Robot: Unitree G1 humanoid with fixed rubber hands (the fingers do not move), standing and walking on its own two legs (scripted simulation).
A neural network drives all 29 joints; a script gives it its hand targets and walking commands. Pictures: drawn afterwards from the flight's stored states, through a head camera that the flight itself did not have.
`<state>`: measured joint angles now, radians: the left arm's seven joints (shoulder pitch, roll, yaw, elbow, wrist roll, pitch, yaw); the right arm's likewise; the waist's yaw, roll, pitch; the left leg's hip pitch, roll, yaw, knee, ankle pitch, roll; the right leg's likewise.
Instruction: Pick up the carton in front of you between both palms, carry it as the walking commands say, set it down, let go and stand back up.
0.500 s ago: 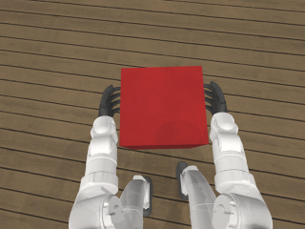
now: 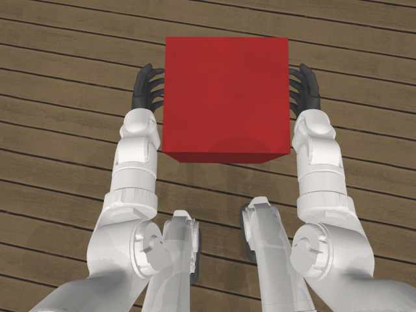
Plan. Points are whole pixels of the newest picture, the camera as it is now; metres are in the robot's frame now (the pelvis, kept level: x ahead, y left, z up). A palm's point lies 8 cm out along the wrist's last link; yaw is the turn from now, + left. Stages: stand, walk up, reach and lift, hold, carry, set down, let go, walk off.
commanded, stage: set down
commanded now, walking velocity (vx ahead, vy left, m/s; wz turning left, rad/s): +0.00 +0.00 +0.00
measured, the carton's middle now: (223, 113) +0.47 -0.04 -0.16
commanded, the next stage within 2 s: none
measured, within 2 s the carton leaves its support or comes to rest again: rests again in 1.56 s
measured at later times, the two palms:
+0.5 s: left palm (165, 110) +0.51 +0.10 -0.23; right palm (286, 118) +0.46 -0.20 -0.24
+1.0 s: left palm (181, 112) +0.55 +0.08 -0.37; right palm (282, 116) +0.50 -0.22 -0.35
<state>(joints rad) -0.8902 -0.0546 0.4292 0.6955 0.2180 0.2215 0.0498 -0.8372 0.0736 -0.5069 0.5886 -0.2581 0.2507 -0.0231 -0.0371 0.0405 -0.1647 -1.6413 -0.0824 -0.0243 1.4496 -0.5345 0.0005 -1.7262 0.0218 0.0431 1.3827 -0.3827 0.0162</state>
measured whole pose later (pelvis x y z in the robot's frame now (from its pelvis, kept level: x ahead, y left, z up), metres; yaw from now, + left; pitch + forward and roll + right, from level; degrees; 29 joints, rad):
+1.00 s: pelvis -0.02 +0.01 -0.20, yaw +0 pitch +44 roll -1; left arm -1.50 0.24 0.13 0.99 0.02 0.24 0.14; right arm -1.36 -0.17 -0.47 0.80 -0.03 0.27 -0.08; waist -0.13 0.00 0.25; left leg -2.24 -0.11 -0.01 2.17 -0.69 0.00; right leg -2.32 0.02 0.02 2.06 -0.50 0.04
